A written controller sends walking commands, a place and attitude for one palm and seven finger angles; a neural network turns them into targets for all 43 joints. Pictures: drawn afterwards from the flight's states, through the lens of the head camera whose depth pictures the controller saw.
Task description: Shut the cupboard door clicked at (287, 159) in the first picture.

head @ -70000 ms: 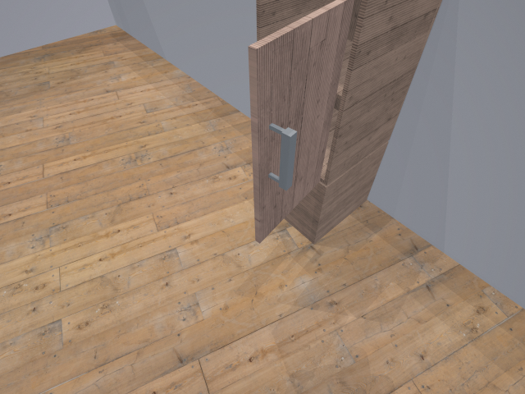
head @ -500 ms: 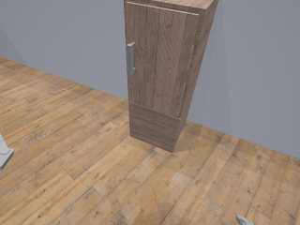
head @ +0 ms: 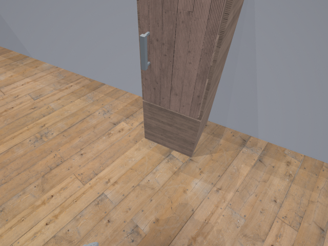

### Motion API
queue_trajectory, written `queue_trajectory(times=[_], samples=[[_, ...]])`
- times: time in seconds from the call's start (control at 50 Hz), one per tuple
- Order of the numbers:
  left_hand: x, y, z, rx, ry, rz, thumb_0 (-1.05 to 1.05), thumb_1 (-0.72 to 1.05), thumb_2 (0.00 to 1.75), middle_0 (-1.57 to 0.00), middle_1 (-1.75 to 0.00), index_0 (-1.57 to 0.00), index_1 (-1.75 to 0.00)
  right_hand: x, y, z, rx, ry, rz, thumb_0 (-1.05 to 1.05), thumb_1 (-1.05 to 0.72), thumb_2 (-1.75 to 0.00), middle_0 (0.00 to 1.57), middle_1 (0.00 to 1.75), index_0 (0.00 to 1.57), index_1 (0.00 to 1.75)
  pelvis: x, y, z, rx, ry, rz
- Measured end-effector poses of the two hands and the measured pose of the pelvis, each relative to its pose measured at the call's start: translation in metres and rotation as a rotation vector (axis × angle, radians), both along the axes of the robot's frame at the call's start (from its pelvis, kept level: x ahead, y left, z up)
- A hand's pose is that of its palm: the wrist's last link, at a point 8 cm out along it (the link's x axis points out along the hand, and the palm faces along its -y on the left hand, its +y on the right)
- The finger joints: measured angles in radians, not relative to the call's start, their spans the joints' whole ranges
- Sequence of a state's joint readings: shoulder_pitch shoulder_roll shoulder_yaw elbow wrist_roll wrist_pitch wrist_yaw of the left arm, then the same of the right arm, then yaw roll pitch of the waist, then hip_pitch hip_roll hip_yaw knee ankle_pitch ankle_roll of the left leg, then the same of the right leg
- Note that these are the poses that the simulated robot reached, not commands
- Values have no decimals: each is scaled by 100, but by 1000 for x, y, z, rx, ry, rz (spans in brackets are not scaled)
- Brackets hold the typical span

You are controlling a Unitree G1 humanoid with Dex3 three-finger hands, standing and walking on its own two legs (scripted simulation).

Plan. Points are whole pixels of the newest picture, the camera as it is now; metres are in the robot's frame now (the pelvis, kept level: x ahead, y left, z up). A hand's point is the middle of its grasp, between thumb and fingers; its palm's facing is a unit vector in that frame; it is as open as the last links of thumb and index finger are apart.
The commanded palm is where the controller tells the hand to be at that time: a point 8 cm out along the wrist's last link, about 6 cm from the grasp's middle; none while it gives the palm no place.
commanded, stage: let the arm hang, fingers relaxed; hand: left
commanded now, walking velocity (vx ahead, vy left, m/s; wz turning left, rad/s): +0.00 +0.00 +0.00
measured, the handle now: (146, 51) +0.91 +0.11 +0.01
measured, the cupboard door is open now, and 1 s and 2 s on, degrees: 0 0 0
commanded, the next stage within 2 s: look to check the result in 0.82 s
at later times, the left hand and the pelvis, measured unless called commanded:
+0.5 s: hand out of the picture +0.00 +0.22 -0.15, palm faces -0.02 -0.98 -0.21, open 7.3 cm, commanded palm none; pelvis +0.01 +0.04 +0.02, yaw -3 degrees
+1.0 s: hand out of the picture -0.01 +0.20 -0.16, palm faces -0.03 -0.98 -0.17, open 7.3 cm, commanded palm none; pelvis +0.02 +0.04 +0.02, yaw -4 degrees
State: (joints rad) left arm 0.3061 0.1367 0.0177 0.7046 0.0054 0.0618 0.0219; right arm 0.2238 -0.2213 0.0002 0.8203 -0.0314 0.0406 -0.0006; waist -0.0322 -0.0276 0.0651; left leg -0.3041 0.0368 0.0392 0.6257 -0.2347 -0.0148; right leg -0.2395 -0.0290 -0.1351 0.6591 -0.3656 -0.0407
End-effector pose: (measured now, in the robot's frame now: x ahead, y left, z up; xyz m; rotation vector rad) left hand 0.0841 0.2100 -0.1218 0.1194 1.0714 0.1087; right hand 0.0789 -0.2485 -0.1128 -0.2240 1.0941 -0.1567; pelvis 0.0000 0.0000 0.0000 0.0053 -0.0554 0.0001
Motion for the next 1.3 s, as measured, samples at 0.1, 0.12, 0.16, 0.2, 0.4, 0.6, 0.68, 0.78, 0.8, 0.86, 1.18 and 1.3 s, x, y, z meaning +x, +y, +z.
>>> queue_trajectory(times=[0.1,0.12,0.16,0.2,0.4,0.6,0.68,0.78,0.8,0.86,1.18,1.3], samples=[[-29,21,-13,-1,109,47,-6,102,90,-21,-30,-21,-30,-33,5,11,-38,141,-18,1,-91,-89,20,30,20,30,4,2,11,-23,18,-1],[-36,25,-12,3,139,42,-5,101,90,-21,-30,-21,-30,-38,7,10,-36,157,-29,1,-91,-89,20,30,20,30,5,4,13,-26,21,-4],[-49,33,-10,16,199,32,-4,100,90,-20,-30,-20,-30,-46,13,8,-25,180,-50,1,-91,-90,20,30,20,30,6,10,15,-30,26,-11],[-61,40,-7,31,253,26,-3,98,90,-20,-30,-20,-30,-53,21,3,-5,196,-68,1,-91,-90,20,30,20,30,7,15,17,-29,29,-19],[-85,62,5,81,358,30,0,92,90,-20,-30,-20,-30,-80,66,-16,96,269,-113,1,-92,-89,20,30,20,30,14,35,21,-14,18,-46],[-79,48,-4,28,359,1,0,91,90,-20,-30,-20,-30,-101,87,-16,121,313,-154,1,-91,-89,20,30,20,30,14,44,21,-6,15,-62],[-78,41,-7,5,365,-5,0,91,90,-20,-30,-20,-30,-107,90,-15,118,329,-169,1,-91,-89,20,30,20,30,14,45,21,-4,19,-64],[-82,37,-8,-8,379,-4,0,91,90,-20,-30,-20,-30,-113,92,-14,115,345,-179,1,-91,-89,20,30,20,30,15,46,21,-2,24,-65],[-83,37,-8,-8,382,-2,0,91,90,-20,-30,-20,-30,-113,92,-14,115,347,-181,1,-91,-89,20,30,20,30,15,46,21,-2,25,-65],[-86,37,-7,-3,394,1,0,91,90,-20,-30,-20,-30,-114,91,-14,116,350,-184,1,-91,-89,20,30,20,30,16,46,21,-1,26,-66],[-88,40,-2,37,409,13,0,91,90,-20,-30,-20,-30,-98,83,-18,129,325,-174,1,-91,-89,20,30,20,30,20,38,21,0,25,-68],[-82,34,-3,31,392,7,0,91,90,-20,-30,-20,-30,-93,76,-17,124,318,-172,1,-91,-89,20,30,20,30,22,33,21,-1,23,-68]])
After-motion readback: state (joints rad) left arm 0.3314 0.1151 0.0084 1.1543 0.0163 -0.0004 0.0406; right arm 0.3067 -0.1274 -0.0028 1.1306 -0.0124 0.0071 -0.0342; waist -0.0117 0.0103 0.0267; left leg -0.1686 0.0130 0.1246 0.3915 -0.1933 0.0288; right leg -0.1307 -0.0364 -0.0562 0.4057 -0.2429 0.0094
